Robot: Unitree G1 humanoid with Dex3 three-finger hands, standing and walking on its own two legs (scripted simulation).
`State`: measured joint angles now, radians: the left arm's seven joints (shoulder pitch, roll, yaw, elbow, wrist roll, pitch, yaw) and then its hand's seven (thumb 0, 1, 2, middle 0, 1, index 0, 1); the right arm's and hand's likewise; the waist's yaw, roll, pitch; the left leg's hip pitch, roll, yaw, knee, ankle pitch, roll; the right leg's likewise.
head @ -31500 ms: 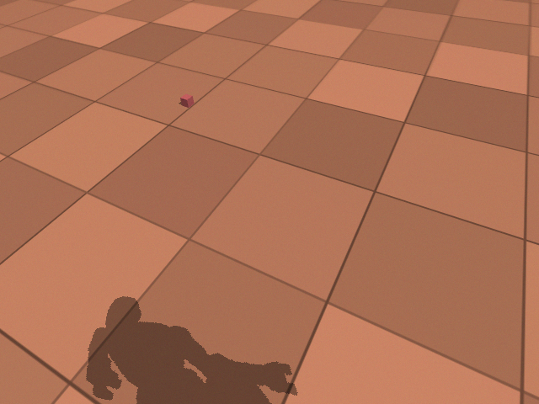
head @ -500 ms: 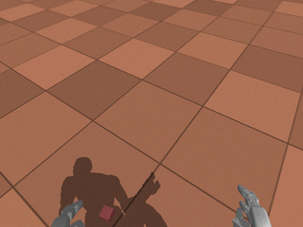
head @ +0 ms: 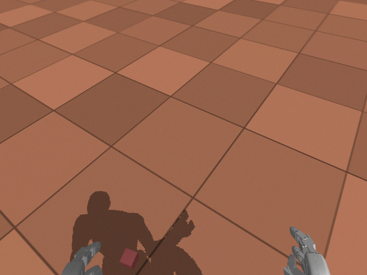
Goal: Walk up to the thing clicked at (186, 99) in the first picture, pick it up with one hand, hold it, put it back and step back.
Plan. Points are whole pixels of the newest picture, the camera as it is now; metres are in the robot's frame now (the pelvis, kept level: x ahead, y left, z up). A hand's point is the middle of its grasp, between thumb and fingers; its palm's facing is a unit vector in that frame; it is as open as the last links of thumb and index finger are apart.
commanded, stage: home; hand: left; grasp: from above
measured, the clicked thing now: (129, 258) +0.37 +0.28 -0.68
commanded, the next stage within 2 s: stand in 1.00 s
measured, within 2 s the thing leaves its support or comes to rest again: neither
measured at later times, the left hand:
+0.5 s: hand out of the picture +0.16 +0.18 -0.05, palm faces +0.05 -0.98 -0.20, open 7.4 cm
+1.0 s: hand out of the picture +0.17 +0.18 -0.05, palm faces +0.05 -0.98 -0.20, open 7.4 cm
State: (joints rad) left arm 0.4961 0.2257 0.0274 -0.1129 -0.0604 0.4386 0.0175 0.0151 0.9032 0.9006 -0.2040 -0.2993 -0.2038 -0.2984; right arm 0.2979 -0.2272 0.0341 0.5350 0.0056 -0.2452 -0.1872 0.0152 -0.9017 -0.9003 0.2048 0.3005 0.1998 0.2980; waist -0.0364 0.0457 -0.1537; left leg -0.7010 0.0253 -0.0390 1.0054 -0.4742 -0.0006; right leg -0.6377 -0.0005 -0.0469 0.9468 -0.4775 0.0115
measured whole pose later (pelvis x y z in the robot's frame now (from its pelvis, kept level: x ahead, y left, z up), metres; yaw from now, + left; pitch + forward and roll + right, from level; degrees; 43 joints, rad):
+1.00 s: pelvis +0.01 +0.00 +0.00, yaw +0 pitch +10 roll -3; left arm 0.51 0.23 0.03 -0.13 -0.06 0.44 0.02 0.02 0.90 0.90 -0.20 -0.30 -0.20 -0.30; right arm 0.30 -0.22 0.03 0.53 0.01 -0.23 -0.18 0.02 -0.90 -0.90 0.20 0.30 0.20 0.30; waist -0.04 0.05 -0.16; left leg -0.71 0.02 -0.04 1.02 -0.49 0.00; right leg -0.64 0.00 -0.05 0.95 -0.49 0.01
